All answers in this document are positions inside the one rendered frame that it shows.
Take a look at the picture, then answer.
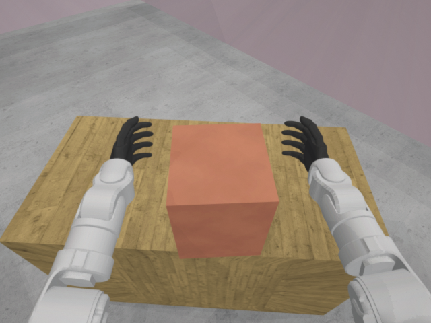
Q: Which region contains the robot right hand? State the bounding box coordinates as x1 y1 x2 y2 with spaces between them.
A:
281 116 329 172

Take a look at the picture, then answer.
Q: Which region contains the pedestal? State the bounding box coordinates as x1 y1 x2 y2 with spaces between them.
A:
0 116 389 315

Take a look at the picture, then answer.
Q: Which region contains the carton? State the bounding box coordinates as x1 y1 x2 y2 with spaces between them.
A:
166 123 279 259

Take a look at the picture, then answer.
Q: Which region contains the right robot upper arm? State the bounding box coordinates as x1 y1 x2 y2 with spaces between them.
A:
347 268 431 323

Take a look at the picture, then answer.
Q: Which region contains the left robot upper arm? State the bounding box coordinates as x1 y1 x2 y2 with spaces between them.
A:
31 286 110 323

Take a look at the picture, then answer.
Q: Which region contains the robot left hand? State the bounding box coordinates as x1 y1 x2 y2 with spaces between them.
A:
110 116 153 165

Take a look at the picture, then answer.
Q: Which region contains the right robot forearm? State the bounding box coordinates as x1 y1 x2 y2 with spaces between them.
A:
308 158 431 301

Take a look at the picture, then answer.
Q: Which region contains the left robot forearm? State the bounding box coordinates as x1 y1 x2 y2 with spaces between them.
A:
26 159 135 323

